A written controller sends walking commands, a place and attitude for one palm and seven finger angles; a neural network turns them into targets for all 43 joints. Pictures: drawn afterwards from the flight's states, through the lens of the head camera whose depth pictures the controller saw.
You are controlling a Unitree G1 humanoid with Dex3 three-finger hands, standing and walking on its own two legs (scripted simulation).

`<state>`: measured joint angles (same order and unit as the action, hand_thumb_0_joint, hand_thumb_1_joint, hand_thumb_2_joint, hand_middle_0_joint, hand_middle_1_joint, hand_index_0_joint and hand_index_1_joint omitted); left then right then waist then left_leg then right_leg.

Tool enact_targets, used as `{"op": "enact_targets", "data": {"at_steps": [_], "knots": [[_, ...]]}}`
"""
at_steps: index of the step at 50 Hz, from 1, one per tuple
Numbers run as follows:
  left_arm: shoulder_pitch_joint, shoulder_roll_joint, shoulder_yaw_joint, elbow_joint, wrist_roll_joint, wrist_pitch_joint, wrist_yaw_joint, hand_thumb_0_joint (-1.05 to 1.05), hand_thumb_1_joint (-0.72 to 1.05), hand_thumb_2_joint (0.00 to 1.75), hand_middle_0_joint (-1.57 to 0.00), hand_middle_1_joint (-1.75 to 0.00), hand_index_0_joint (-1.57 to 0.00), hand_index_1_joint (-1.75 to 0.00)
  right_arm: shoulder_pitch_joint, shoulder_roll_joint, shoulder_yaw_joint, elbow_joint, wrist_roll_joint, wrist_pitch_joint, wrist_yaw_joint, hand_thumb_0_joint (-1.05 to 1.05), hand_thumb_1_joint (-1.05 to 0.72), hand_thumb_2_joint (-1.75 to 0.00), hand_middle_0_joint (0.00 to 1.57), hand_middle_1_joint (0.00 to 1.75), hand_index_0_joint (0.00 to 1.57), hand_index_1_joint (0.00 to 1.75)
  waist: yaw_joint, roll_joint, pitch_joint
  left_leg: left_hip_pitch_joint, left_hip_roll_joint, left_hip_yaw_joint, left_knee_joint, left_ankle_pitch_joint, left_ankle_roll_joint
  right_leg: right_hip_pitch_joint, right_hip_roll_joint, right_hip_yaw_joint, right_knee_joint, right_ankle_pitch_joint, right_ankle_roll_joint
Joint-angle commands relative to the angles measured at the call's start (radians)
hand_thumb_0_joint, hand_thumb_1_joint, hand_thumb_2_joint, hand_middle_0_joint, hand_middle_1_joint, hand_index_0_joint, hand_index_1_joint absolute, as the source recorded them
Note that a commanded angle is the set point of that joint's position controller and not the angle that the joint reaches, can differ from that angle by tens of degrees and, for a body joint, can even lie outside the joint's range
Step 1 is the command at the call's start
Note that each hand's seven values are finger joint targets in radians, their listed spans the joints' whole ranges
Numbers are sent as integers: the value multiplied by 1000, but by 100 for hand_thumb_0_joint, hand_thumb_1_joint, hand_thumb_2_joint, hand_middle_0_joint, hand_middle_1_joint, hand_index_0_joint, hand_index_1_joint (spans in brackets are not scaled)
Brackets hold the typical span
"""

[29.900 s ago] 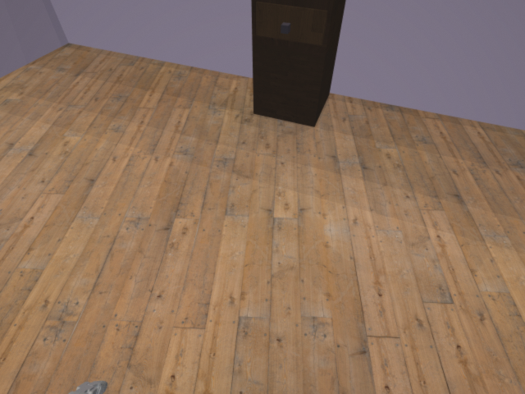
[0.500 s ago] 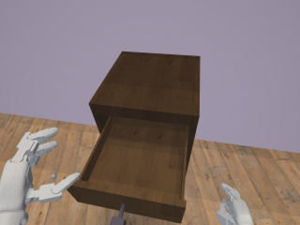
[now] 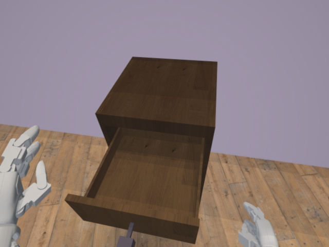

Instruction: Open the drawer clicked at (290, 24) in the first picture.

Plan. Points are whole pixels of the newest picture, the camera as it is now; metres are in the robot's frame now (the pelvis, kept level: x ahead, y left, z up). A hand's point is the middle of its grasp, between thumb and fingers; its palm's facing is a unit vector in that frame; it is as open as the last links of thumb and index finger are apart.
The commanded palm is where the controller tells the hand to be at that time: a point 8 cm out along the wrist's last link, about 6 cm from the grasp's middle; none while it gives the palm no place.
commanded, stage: step back with the hand held close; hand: left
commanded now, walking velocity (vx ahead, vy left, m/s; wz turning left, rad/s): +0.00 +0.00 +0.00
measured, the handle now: (127, 238) +0.19 +0.14 -0.16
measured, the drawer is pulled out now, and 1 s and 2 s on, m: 0.30 0.30 0.30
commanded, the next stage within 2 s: stop stepping back and stand still in 1.70 s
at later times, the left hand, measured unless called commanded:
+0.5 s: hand (39, 191) +0.17 +0.24 +0.15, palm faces +0.27 -0.80 -0.53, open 7.4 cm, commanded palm +0.10 +0.29 +0.17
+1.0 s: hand (16, 216) +0.12 +0.25 +0.16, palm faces +0.34 -0.79 -0.50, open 7.4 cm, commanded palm +0.06 +0.30 +0.17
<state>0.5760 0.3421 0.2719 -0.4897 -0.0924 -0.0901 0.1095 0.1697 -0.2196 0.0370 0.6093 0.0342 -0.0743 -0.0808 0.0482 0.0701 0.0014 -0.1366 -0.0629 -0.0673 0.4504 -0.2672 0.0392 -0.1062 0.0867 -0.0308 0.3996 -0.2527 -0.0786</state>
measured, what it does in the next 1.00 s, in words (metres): shifts its weight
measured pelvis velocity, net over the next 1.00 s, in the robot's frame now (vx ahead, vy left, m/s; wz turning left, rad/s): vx -0.07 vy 0.02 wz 0.00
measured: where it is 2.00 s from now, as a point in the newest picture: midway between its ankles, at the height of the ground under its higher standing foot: outside the picture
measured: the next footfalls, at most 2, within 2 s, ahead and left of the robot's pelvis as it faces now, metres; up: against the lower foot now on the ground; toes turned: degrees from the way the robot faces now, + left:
left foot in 1.18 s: -0.04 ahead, +0.16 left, +0.00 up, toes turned +1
right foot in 1.40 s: -0.13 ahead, -0.09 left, +0.00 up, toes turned -2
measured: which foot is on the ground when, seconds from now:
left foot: down 0.00-1.00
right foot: down 0.00-1.00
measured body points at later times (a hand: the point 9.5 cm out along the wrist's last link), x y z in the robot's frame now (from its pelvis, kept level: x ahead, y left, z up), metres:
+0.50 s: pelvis -0.02 +0.01 +0.00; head +0.02 +0.00 +0.44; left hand +0.15 +0.28 +0.18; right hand +0.16 -0.24 -0.09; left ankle -0.02 +0.10 -0.74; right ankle -0.02 -0.07 -0.74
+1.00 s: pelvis -0.07 +0.02 -0.02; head -0.04 +0.03 +0.43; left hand +0.10 +0.30 +0.18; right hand +0.11 -0.21 -0.10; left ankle -0.02 +0.10 -0.74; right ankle -0.02 -0.07 -0.74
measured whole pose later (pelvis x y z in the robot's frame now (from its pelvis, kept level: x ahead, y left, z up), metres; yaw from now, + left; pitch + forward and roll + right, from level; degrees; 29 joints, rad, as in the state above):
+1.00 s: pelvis -0.07 +0.02 -0.02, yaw +0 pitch +3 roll -1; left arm 0.64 0.42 0.41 -0.64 -0.04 -0.23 0.15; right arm 0.17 -0.20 0.02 0.53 0.02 -0.03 -0.06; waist -0.01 0.00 0.03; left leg -0.46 -0.07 -0.04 0.65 -0.24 0.06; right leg -0.43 0.07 -0.05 0.60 -0.22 -0.06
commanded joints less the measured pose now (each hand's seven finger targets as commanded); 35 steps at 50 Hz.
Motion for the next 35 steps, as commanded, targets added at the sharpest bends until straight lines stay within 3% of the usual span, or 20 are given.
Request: {"op": "enact_targets", "data": {"at_steps": [1, 3, 4, 5, 6, 8, 10, 12, 14, 15, 21, 25, 31, 35], "knots": [[-58, 167, 126, -223, 5, -71, 27, 0, 90, 90, -20, -30, -20, -30, -149, -88, -40, -168, 1, -66, -7, 0, -90, -90, 20, 30, 20, 30, -1, -4, -78, 21, 79, -5, -48, 237, -2, 6, -118, 40, -65, 190, 59], [-47, 153, 115, -207, 4, -67, 26, 0, 90, 90, -20, -30, -20, -30, -151, -88, -41, -166, 1, -64, -6, 0, -90, -90, 20, 30, 20, 30, 0, -9, -66, 25, 82, -4, -48, 243, -2, -4, -117, 38, -65, 196, 60], [-214, 332, 304, -343, 6, -122, 43, 0, 90, 90, -20, -30, -20, -30, -104, -125, -54, -204, 5, -45, 0, 0, -90, -90, 20, 30, 20, 30, -31, -17, 37, -61, 92, -72, -33, 163, 24, -88, -170, 158, -123, 198, 71], [-225, 334, 313, -315, 12, -146, 42, 0, 90, 90, -20, -30, -20, -30, -102, -112, -53, -184, 1, -42, -1, 0, -90, -90, 20, 30, 20, 30, -37, -11, 41, -52, 91, -84, -22, 128, 18, -113, -194, 185, -141, 174, 54], [-89, 225, 243, -182, 21, -143, 33, 0, 90, 90, -20, -30, -20, -30, -105, -111, -60, -163, -5, -30, 3, 0, -90, -90, 20, 30, 20, 30, -41, -82, 47, -54, 90, -84, -11, 136, 20, -124, -194, 158, -135, 155, 57], [21, 134, 164, -145, 23, -142, 16, 0, 90, 90, -20, -30, -20, -30, -120, -118, -73, -174, 2, -9, 19, 0, -90, -90, 20, 30, 20, 30, -45, -104, -28, -37, 95, -66, 21, 195, 28, -102, -206, 144, -109, 222, 87], [56, 145, 172, -182, 23, -150, 14, 0, 90, 90, -20, -30, -20, -30, -138, -122, -84, -184, 4, 2, 23, 0, -90, -90, 20, 30, 20, 30, -45, -68, -90, -32, 101, -54, 17, 263, 28, -73, -206, 130, -70, 319, 103], [95, 153, 179, -185, 26, -149, 20, 0, 90, 90, -20, -30, -20, -30, -140, -118, -90, -190, 9, 20, 24, 0, -90, -90, 20, 30, 20, 30, -47, -83, -139, -63, 114, -57, 16, 309, 29, -27, -203, 109, -30, 346, 109], [96, 186, 199, -245, 27, -154, 27, 0, 90, 90, -20, -30, -20, -30, -138, -122, -96, -201, 12, 29, 21, 0, -90, -90, 20, 30, 20, 30, -52, -98, -165, -85, 120, -62, 28, 332, 28, -10, -206, 110, -6, 373, 104], [75, 232, 230, -300, 28, -161, 33, 0, 90, 90, -20, -30, -20, -30, -141, -128, -98, -208, 11, 28, 17, 0, -90, -90, 20, 30, 20, 30, -53, -66, -192, -90, 126, -62, 29, 350, 26, -2, -211, 119, 11, 389, 100], [124, 248, 259, -325, 24, -160, 54, 0, 90, 90, -20, -30, -20, -30, -127, -113, -99, -220, 12, 38, 3, 0, -90, -90, 20, 30, 20, 30, -55, -36, -203, -152, 154, -109, 26, 403, 22, 13, -197, 105, 71, 371, 76], [128, 237, 248, -317, 23, -155, 53, 0, 90, 90, -20, -30, -20, -30, -132, -122, -105, -221, 12, 39, 4, 0, -90, -90, 20, 30, 20, 30, -58, -19, -172, -194, 164, -124, 16, 328, 28, -29, -189, 127, 71, 287, 67], [124, 219, 229, -316, 26, -159, 57, 0, 90, 90, -20, -30, -20, -30, -120, -119, -101, -221, 9, 35, 9, 0, -90, -90, 20, 30, 20, 30, -62, -57, -136, -285, 169, -148, 3, 156, 35, -57, -195, 148, 57, 131, 50], [88, 248, 245, -362, 36, -172, 66, 0, 90, 90, -20, -30, -20, -30, -124, -127, -92, -233, 4, 23, 7, 0, -90, -90, 20, 30, 20, 30, -61, 13, -106, -390, 197, -178, -64, -10, 53, -45, -165, 145, 94, 8, 60]]}}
